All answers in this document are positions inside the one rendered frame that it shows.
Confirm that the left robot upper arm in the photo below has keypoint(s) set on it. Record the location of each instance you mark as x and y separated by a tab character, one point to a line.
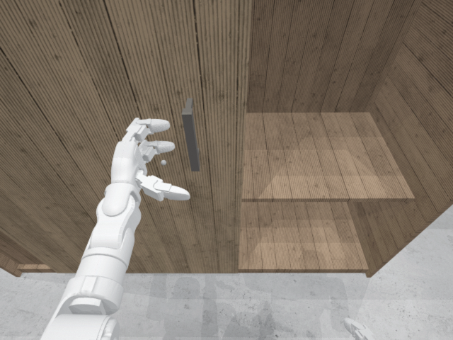
83	327

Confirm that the handle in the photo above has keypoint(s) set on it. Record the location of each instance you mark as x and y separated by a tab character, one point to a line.
190	135

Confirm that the left robot hand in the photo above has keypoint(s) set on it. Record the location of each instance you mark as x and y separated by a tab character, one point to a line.
128	158

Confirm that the wardrobe door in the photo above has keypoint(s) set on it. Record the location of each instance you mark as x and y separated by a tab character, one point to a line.
15	252
74	74

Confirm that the robot left forearm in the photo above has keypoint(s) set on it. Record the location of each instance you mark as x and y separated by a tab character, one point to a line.
97	286

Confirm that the right robot hand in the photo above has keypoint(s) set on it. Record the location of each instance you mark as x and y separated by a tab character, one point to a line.
358	331

